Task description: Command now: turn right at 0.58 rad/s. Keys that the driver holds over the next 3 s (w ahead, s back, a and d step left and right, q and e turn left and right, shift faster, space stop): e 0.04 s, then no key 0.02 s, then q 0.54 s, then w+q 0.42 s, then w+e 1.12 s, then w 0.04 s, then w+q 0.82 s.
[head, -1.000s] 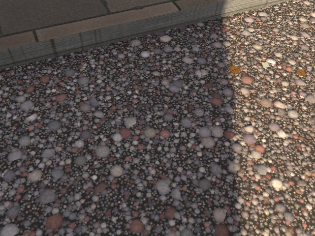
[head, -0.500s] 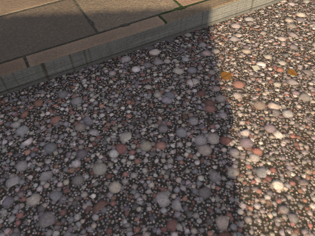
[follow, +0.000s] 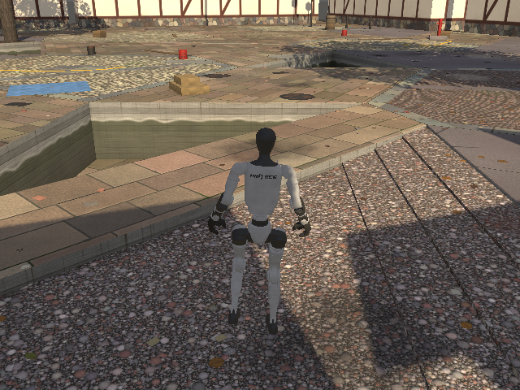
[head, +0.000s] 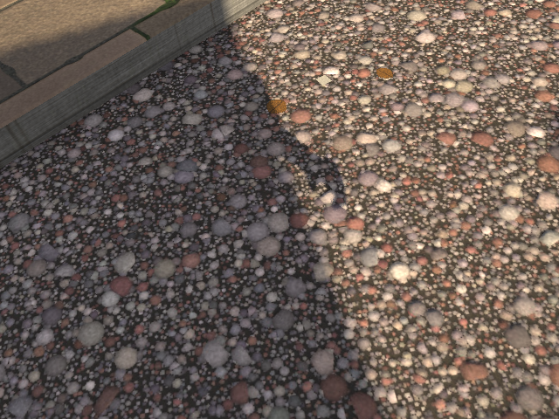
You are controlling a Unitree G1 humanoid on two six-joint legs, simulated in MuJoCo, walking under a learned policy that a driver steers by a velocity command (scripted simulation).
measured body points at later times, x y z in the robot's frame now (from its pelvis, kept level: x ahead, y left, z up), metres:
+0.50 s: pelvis +0.02 +0.02 -0.01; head +0.05 +0.02 +0.44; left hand +0.15 +0.30 -0.11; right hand +0.19 -0.25 -0.11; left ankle +0.03 +0.16 -0.74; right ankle +0.01 -0.08 -0.74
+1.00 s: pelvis +0.08 +0.11 +0.00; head +0.10 +0.14 +0.45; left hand +0.16 +0.43 -0.09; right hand +0.24 -0.13 -0.09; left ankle +0.00 +0.17 -0.74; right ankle +0.20 -0.03 -0.67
